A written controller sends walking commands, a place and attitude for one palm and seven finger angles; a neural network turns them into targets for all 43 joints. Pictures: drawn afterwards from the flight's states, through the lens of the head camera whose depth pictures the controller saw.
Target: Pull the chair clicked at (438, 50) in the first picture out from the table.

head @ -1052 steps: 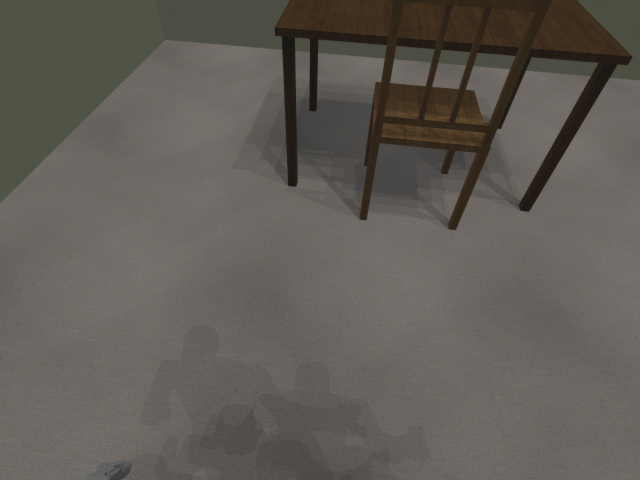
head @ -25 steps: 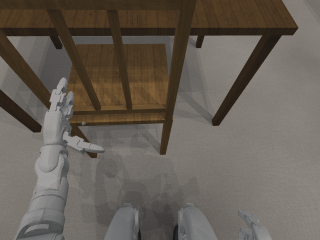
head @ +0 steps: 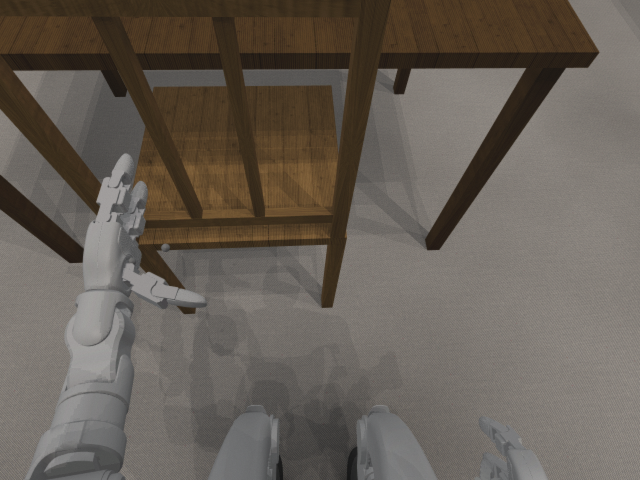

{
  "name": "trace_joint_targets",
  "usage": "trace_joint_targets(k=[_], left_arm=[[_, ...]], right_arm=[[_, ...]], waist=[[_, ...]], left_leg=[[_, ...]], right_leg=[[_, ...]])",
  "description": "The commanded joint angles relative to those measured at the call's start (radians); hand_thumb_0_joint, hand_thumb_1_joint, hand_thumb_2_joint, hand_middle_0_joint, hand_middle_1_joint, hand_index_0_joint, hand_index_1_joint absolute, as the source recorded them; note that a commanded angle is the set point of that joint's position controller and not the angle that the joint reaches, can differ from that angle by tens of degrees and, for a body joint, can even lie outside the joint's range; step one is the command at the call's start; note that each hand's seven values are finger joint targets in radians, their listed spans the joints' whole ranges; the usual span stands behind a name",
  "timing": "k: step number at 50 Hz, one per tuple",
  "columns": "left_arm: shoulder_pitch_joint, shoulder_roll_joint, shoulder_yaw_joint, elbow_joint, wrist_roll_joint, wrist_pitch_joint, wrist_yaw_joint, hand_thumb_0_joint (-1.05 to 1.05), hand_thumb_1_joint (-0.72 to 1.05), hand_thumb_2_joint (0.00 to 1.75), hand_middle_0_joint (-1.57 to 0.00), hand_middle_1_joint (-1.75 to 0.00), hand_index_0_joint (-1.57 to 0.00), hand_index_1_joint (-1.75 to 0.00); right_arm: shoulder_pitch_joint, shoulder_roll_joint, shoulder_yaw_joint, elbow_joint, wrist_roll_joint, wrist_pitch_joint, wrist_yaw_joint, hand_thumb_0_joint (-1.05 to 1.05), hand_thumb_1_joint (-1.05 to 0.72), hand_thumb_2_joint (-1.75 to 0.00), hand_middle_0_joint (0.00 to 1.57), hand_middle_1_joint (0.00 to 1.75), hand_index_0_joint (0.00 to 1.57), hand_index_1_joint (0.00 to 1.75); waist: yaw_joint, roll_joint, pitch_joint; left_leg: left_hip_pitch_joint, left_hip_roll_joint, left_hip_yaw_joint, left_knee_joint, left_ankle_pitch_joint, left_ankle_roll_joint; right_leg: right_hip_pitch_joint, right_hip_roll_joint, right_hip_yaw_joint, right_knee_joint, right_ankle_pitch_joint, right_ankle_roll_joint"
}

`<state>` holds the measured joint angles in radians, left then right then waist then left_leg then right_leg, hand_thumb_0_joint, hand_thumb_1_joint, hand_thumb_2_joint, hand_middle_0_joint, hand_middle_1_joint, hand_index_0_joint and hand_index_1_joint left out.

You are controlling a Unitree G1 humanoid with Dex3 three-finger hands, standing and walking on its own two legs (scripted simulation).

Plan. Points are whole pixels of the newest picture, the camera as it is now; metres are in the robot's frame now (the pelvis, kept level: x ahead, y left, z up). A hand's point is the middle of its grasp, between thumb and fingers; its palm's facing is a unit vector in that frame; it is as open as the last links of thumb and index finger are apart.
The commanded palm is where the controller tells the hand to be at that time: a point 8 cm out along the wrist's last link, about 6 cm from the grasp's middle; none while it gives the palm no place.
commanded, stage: push the fingers through the gap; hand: left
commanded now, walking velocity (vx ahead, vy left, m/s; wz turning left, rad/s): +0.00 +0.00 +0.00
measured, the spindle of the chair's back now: (164, 143) +0.53 +0.22 +0.04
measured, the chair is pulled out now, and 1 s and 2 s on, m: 0.00 0.00 0.00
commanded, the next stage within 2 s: hook a spindle and tug to test in 1.60 s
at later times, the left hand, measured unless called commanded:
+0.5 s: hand (171, 215) +0.43 +0.20 +0.02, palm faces +0.05 -1.00 -0.04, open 16.9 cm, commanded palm +0.41 +0.24 +0.02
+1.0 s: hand (175, 182) +0.49 +0.20 +0.01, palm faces +0.07 -1.00 -0.03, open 16.9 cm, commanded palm +0.46 +0.24 +0.02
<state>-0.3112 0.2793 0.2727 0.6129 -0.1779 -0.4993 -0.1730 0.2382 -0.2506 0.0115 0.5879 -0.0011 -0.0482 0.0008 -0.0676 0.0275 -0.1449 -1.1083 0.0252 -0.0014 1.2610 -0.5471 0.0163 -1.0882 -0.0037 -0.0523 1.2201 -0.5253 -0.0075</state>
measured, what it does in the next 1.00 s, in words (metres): stands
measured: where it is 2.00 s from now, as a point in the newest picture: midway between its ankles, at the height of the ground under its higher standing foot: outside the picture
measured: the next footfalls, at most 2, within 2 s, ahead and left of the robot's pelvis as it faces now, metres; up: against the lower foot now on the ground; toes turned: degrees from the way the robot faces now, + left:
none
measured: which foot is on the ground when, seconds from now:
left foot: down 0.00-1.00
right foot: down 0.00-1.00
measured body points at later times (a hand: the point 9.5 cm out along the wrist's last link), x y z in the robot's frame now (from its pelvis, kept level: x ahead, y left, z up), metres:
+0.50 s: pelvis +0.00 +0.00 -0.01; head +0.14 +0.02 +0.42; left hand +0.43 +0.25 +0.02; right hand +0.09 -0.26 -0.12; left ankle +0.02 +0.11 -0.63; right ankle +0.03 -0.12 -0.63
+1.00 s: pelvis +0.00 +0.01 -0.01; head +0.16 +0.03 +0.41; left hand +0.48 +0.26 +0.02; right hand +0.05 -0.25 -0.13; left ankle +0.02 +0.11 -0.63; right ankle +0.03 -0.12 -0.63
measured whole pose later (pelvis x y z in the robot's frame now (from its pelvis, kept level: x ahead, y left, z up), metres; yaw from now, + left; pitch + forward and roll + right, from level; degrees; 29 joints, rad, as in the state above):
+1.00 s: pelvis +0.00 +0.01 -0.01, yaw -1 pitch +27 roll -4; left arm -0.74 0.42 0.41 1.04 -0.09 -0.49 -0.19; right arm 0.30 -0.26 0.03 0.62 -0.03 0.02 0.01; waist -0.15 0.03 -0.13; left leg -1.21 0.03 0.00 1.30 -0.56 0.03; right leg -1.18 0.00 -0.05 1.24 -0.52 0.01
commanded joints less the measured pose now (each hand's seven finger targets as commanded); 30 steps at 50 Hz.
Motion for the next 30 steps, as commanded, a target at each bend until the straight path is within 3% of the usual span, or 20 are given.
trace_joint_targets(k=[1, 3, 5, 9, 12, 16, 20, 21, 23, 26, 27, 28, 30], left_arm=[[-0.252, 0.159, 0.032, -0.155, -0.016, -0.054, -0.013, 0.0, -0.5, 0.3, -0.06, -0.08, -0.06, -0.08], [-0.316, 0.19, 0.052, -0.147, -0.012, -0.06, -0.012, 0.0, -0.5, 0.3, -0.06, -0.08, -0.06, -0.08], [-0.353, 0.213, 0.07, -0.144, -0.006, -0.069, -0.012, 0.0, -0.5, 0.3, -0.06, -0.08, -0.06, -0.08], [-0.427, 0.204, 0.05, -0.149, 0.004, -0.094, -0.012, 0.0, -0.5, 0.3, -0.06, -0.08, -0.06, -0.08], [-0.451, 0.231, 0.071, -0.072, 0.01, -0.082, -0.014, 0.0, -0.5, 0.3, -0.06, -0.08, -0.06, -0.08], [-0.467, 0.23, 0.067, -0.004, 0.015, -0.05, -0.025, 0.0, -0.5, 0.3, -0.06, -0.08, -0.06, -0.08], [-0.495, 0.278, 0.106, 0.006, 0.013, -0.042, -0.024, 0.0, -0.5, 0.3, -0.06, -0.08, -0.06, -0.08], [-0.529, 0.255, 0.089, -0.002, 0.012, -0.045, -0.022, 0.0, -0.5, 0.3, -0.06, -0.08, -0.06, -0.08], [-0.544, 0.297, 0.123, 0.03, 0.016, -0.054, -0.014, 0.0, -0.5, 0.3, -0.06, -0.08, -0.06, -0.08], [-0.603, 0.298, 0.12, 0.021, 0.029, -0.076, -0.008, 0.0, -0.5, 0.3, -0.06, -0.08, -0.06, -0.08], [-0.603, 0.29, 0.113, 0.031, 0.032, -0.079, -0.009, 0.0, -0.5, 0.3, -0.06, -0.08, -0.06, -0.08], [-0.62, 0.283, 0.099, 0.025, 0.035, -0.085, -0.011, 0.0, -0.5, 0.3, -0.06, -0.08, -0.06, -0.08], [-0.619, 0.29, 0.107, 0.071, 0.038, -0.079, -0.012, 0.0, -0.5, 0.3, -0.06, -0.08, -0.06, -0.08]], right_arm=[[0.061, -0.155, -0.062, -0.083, 0.008, -0.031, -0.019, 0.0, -0.9, -0.9, 0.2, 0.3, 0.2, 0.3], [0.065, -0.159, -0.061, -0.076, 0.008, -0.032, -0.027, 0.0, -0.9, -0.9, 0.2, 0.3, 0.2, 0.3], [0.068, -0.156, -0.06, -0.072, 0.003, -0.035, -0.029, 0.0, -0.9, -0.9, 0.2, 0.3, 0.2, 0.3], [0.073, -0.152, -0.058, -0.059, -0.005, -0.042, -0.03, 0.0, -0.9, -0.9, 0.2, 0.3, 0.2, 0.3], [0.086, -0.159, -0.057, -0.047, -0.007, -0.038, -0.03, 0.0, -0.9, -0.9, 0.2, 0.3, 0.2, 0.3], [0.098, -0.166, -0.057, -0.05, -0.005, -0.024, -0.025, 0.0, -0.9, -0.9, 0.2, 0.3, 0.2, 0.3], [0.114, -0.172, -0.057, -0.056, -0.004, -0.012, -0.023, 0.0, -0.9, -0.9, 0.2, 0.3, 0.2, 0.3], [0.115, -0.166, -0.056, -0.054, -0.006, -0.011, -0.022, 0.0, -0.9, -0.9, 0.2, 0.3, 0.2, 0.3], [0.128, -0.171, -0.054, -0.046, -0.008, -0.008, -0.022, 0.0, -0.9, -0.9, 0.2, 0.3, 0.2, 0.3], [0.137, -0.17, -0.056, -0.039, -0.014, -0.003, -0.019, 0.0, -0.9, -0.9, 0.2, 0.3, 0.2, 0.3], [0.143, -0.171, -0.058, -0.036, -0.015, -0.002, -0.018, 0.0, -0.9, -0.9, 0.2, 0.3, 0.2, 0.3], [0.149, -0.172, -0.057, -0.036, -0.017, -0.001, -0.017, 0.0, -0.9, -0.9, 0.2, 0.3, 0.2, 0.3], [0.155, -0.175, -0.058, -0.025, -0.017, 0.005, -0.013, 0.0, -0.9, -0.9, 0.2, 0.3, 0.2, 0.3]], waist=[[-0.029, -0.006, -0.388], [-0.036, -0.003, -0.371], [-0.024, 0.042, -0.394], [-0.032, 0.098, -0.438], [-0.038, 0.051, -0.434], [-0.037, 0.074, -0.44], [-0.034, 0.061, -0.47], [-0.046, 0.06, -0.484], [-0.048, 0.042, -0.459], [-0.052, 0.082, -0.486], [-0.057, 0.068, -0.495], [-0.06, 0.102, -0.496], [-0.065, 0.086, -0.478]], left_leg=[[0.226, -0.022, -0.024, -0.153, 0.268, 0.006], [0.215, -0.02, -0.025, -0.147, 0.244, 0.008], [0.237, -0.023, -0.028, -0.148, 0.261, 0.004], [0.295, -0.019, -0.037, -0.138, 0.315, -0.001], [0.259, -0.019, -0.038, -0.128, 0.299, 0.003], [0.263, -0.019, -0.04, -0.134, 0.31, -0.001], [0.266, -0.015, -0.042, -0.134, 0.34, 0.001], [0.266, -0.017, -0.037, -0.126, 0.341, 0.005], [0.245, -0.015, -0.04, -0.124, 0.333, 0.006], [0.274, -0.014, -0.042, -0.12, 0.354, 0.002], [0.285, -0.012, -0.044, -0.117, 0.362, 0.002], [0.313, -0.009, -0.052, -0.122, 0.383, -0.002], [0.302, -0.009, -0.051, -0.12, 0.372, -0.001]], right_leg=[[0.234, 0.021, 0.028, -0.167, 0.255, -0.011], [0.211, 0.022, 0.032, -0.164, 0.226, -0.012], [0.209, 0.02, 0.031, -0.158, 0.229, -0.017], [0.18, 0.02, 0.025, -0.143, 0.252, -0.02], [0.191, 0.022, 0.027, -0.142, 0.247, -0.018], [0.175, 0.02, 0.019, -0.138, 0.25, -0.02], [0.191, 0.022, 0.02, -0.134, 0.276, -0.019], [0.198, 0.022, 0.026, -0.137, 0.284, -0.014], [0.192, 0.027, 0.023, -0.134, 0.276, -0.015], [0.174, 0.025, 0.021, -0.126, 0.279, -0.016], [0.171, 0.027, 0.022, -0.128, 0.285, -0.015], [0.148, 0.029, 0.014, -0.123, 0.283, -0.019], [0.144, 0.029, 0.014, -0.129, 0.278, -0.018]])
